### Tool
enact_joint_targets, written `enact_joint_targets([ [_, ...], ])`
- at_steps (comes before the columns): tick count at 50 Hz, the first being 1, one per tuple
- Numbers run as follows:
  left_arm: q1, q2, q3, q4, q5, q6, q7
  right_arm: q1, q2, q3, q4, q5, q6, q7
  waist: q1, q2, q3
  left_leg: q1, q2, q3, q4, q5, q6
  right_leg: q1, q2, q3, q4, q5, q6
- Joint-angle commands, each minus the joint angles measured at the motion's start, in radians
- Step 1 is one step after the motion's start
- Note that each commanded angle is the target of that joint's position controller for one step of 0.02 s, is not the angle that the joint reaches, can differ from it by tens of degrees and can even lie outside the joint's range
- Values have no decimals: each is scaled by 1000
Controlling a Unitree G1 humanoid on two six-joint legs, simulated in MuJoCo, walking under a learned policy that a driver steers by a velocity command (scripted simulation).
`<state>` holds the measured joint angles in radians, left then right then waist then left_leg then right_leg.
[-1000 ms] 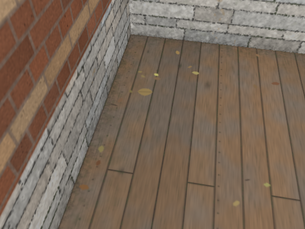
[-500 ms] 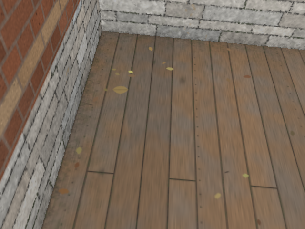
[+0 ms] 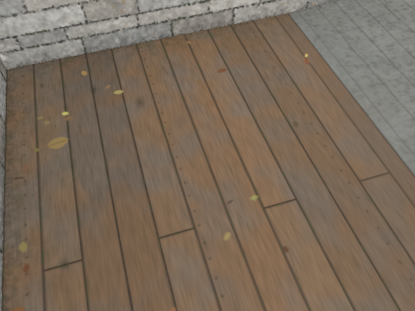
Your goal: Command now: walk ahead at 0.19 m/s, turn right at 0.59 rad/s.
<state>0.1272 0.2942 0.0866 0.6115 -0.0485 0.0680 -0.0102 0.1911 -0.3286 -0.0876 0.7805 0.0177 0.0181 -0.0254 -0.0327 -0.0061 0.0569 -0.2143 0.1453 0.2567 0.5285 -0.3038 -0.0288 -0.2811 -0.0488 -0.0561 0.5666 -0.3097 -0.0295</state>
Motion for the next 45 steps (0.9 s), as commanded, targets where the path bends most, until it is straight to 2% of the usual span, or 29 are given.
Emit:
enact_joint_targets([
  [1,307,296,92,31,-10,-29,3,-73,3,10,-122,-48,-31,28,91,-369,-126,-567,-86,-38,556,-405,1,487,-255,569,-217,-9,-249],
  [2,290,253,73,5,19,-78,-10,-151,-73,-10,-149,-24,-65,31,143,-220,-174,-678,-118,-268,679,-370,5,438,-336,770,-349,-178,-356],
  [3,239,194,49,14,26,-106,-12,-192,-126,-28,-157,9,-82,38,111,-162,-87,-710,-75,-302,680,-259,31,405,-316,683,-382,-213,-312],
  [4,202,158,37,26,22,-116,-7,-177,-132,-30,-140,6,-92,44,81,-123,-41,-695,-50,-302,638,-124,41,368,-272,581,-383,-206,-267],
  [5,162,135,27,21,15,-116,-1,-150,-129,-31,-113,-11,-98,42,60,-113,-24,-662,-33,-309,584,-26,36,349,-230,512,-384,-130,-233],
  [6,142,123,20,18,19,-115,6,-128,-125,-32,-100,-22,-103,44,41,-132,-15,-610,-29,-314,530,50,29,319,-189,451,-398,-53,-214],
  [8,170,135,22,23,35,-126,14,-135,-110,-30,-90,-17,-108,46,43,-120,-11,-581,-61,-299,468,155,11,317,-156,402,-410,102,-209],
  [10,218,143,25,43,30,-135,23,-169,-83,-23,-96,-20,-108,41,57,-85,-6,-586,-82,-301,367,229,-9,328,-142,370,-411,185,-205],
  [12,248,145,25,61,28,-135,32,-216,-63,-16,-108,-19,-108,41,72,-91,14,-571,-100,-306,247,294,-29,306,-125,351,-416,189,-195],
  [14,276,141,22,76,29,-134,38,-271,-45,-8,-122,-10,-115,50,93,-118,38,-524,-121,-297,133,348,-38,269,-105,347,-429,157,-182],
  [17,322,145,23,106,22,-129,43,-358,-29,3,-145,-8,-130,68,124,-105,73,-468,-137,-294,21,403,-32,246,-106,358,-422,161,-172],
  [19,342,146,24,123,18,-124,44,-384,-32,7,-157,-8,-140,78,129,-103,79,-429,-146,-300,-30,409,-17,259,-115,376,-392,205,-166],
  [21,344,149,29,136,21,-118,50,-360,-53,2,-152,-6,-149,80,107,-130,72,-358,-149,-309,-57,385,2,271,-131,392,-361,269,-151],
  [22,344,150,32,141,26,-116,50,-340,-67,-3,-148,-6,-154,74,99,-145,54,-318,-156,-300,-42,348,10,280,-137,404,-329,336,-145],
  [23,337,146,35,146,23,-109,52,-306,-74,-10,-139,0,-158,66,78,-160,40,-277,-163,-289,-47,274,23,291,-132,411,-277,418,-139],
  [24,320,145,35,143,27,-104,51,-227,-98,-21,-119,1,-161,56,34,-166,-11,-160,-183,-262,-54,241,45,278,-115,405,-191,566,-123],
  [25,289,133,30,131,35,-102,45,-79,-132,-40,-82,0,-162,45,-45,-148,-117,65,-166,-264,-54,282,79,212,-59,370,-20,663,-90],
  [26,273,92,13,104,57,-104,40,128,-186,-52,-58,-16,-158,35,-128,-76,-312,413,-15,-415,14,228,143,34,4,346,265,486,-57],
  [27,465,-40,-21,97,36,-116,33,205,-263,-63,-26,-28,-148,38,-28,325,-519,763,278,-926,-88,59,309,-294,168,286,622,-291,10],
  [28,470,61,-8,130,2,-120,41,189,-174,-49,-17,-16,-143,45,-38,300,-478,703,304,-1087,-214,-148,313,-413,86,295,787,-260,22],
  [29,324,128,6,117,5,-120,44,123,-91,-29,-33,-8,-134,35,-68,185,-278,539,251,-893,-234,-155,266,-476,37,242,812,-189,23],
  [30,243,144,8,101,21,-120,46,55,-61,-19,-37,-17,-125,29,-58,77,-166,376,207,-724,-247,-30,247,-446,-5,200,784,-110,17],
  [31,197,133,11,93,35,-122,44,23,-35,-10,-22,-28,-118,26,-38,57,-103,253,163,-617,-268,81,230,-409,-36,187,737,-63,10],
  [32,196,108,11,87,30,-116,37,6,-21,-2,-10,-42,-119,22,-9,92,-71,175,130,-528,-299,134,218,-362,-61,187,697,-36,2],
  [34,176,43,-4,66,17,-103,31,-4,-24,-6,16,-30,-129,21,8,119,-20,95,120,-431,-361,182,222,-346,-85,163,602,-32,-2],
  [36,126,8,-17,31,23,-94,29,-8,-56,-17,35,-19,-138,22,15,92,18,52,142,-370,-400,248,237,-364,-105,146,485,-15,6],
  [38,97,0,-25,11,32,-96,16,-22,-91,-27,38,-14,-139,21,20,79,6,50,132,-290,-415,284,234,-336,-112,128,365,118,6],
  [41,27,5,-28,-16,29,-93,-6,-35,-132,-27,41,0,-131,26,11,54,22,41,107,-190,-440,322,214,-266,-81,77,200,295,-6],
  [45,-78,26,-25,-65,36,-91,-23,66,-175,-30,84,25,-111,34,-15,27,39,200,143,-139,-395,410,189,-255,-35,38,63,259,-48],
])
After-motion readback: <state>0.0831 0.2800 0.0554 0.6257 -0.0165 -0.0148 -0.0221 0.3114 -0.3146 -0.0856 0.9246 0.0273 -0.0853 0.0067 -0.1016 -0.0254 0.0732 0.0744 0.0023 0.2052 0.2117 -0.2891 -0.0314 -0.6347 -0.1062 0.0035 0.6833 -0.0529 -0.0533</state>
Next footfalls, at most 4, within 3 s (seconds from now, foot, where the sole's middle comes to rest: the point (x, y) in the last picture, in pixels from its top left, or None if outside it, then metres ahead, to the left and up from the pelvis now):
0.52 left None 0.43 0.02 -0.77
0.98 right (330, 275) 0.55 -0.36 -0.77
1.54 left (303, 175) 0.94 -0.35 -0.77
2.00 right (360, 129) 1.16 -0.63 -0.77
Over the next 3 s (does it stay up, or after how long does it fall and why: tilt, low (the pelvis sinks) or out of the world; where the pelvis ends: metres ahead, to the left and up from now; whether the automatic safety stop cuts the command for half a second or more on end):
stays up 1.18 -0.54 0.01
